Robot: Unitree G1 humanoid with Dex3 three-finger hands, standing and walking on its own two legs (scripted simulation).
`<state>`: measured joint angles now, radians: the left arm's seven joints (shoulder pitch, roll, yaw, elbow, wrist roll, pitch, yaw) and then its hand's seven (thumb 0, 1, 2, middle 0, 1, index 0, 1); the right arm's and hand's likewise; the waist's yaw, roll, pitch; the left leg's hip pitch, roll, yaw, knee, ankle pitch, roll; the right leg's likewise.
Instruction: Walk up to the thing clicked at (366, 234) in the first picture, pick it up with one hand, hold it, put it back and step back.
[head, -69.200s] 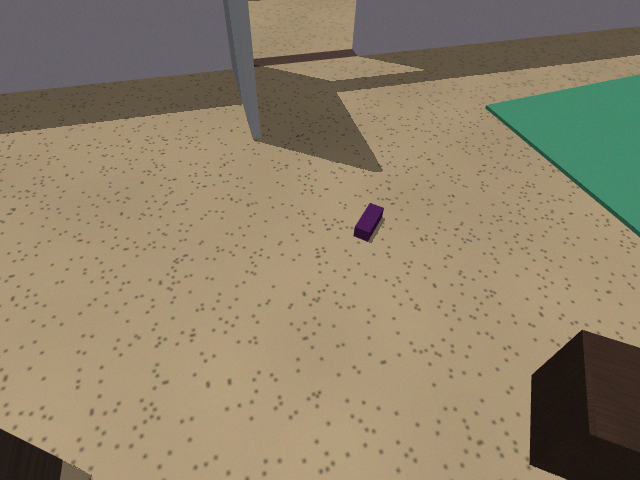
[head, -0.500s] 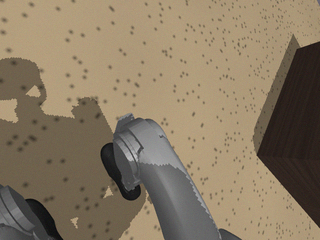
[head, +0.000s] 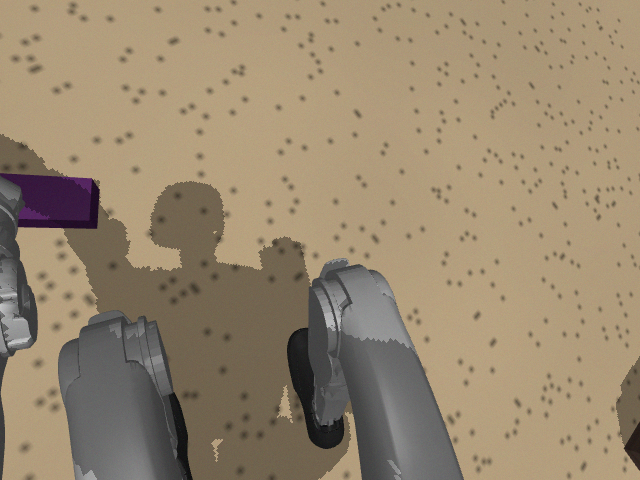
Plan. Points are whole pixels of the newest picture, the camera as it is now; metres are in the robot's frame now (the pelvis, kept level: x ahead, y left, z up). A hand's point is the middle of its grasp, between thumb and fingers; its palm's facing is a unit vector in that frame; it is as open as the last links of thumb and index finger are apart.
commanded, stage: go down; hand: left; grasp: from above
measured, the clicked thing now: (33, 202) +0.50 +0.29 -0.32
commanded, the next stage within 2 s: none
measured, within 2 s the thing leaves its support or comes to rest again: neither
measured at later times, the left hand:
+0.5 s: hand out of the picture +0.47 +0.31 +0.00, palm faces -0.07 -0.43 -0.90, open 13.2 cm
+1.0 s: hand out of the picture +0.47 +0.32 +0.07, palm faces +0.00 -0.42 -0.91, open 13.4 cm
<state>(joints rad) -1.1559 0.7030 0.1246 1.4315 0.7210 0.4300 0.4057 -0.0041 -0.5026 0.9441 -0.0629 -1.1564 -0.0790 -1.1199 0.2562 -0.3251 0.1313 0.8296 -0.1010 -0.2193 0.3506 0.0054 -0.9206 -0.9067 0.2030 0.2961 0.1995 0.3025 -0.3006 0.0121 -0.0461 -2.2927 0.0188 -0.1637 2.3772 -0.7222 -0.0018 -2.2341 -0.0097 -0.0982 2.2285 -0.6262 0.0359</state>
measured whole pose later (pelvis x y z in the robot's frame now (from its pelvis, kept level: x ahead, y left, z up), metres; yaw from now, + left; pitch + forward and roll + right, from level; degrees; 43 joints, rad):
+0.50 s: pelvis +0.00 -0.02 +0.08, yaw +6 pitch +38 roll -2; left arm -1.29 0.63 0.27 1.60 0.69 0.55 0.48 0.00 -0.38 0.82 -0.16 -1.06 -0.20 -1.02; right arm 0.20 -0.32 0.03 0.87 -0.10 -0.22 0.20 0.00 -0.92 -0.91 0.20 0.30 0.20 0.30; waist -0.25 0.06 -0.15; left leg -2.06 0.03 -0.07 2.08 -0.68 -0.03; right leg -2.08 -0.01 -0.03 2.02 -0.61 0.01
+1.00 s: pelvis +0.02 -0.02 +0.14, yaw +6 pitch +37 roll -3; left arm -1.25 0.62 0.32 1.58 0.62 0.66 0.58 0.00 -0.40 0.86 -0.22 -0.92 -0.21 -0.93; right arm 0.21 -0.27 0.02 0.90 -0.07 -0.20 0.22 0.01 -0.91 -0.90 0.20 0.30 0.20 0.30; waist -0.25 0.06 -0.20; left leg -1.86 0.06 -0.06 1.89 -0.69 -0.03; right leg -1.87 0.00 -0.04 1.83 -0.61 0.00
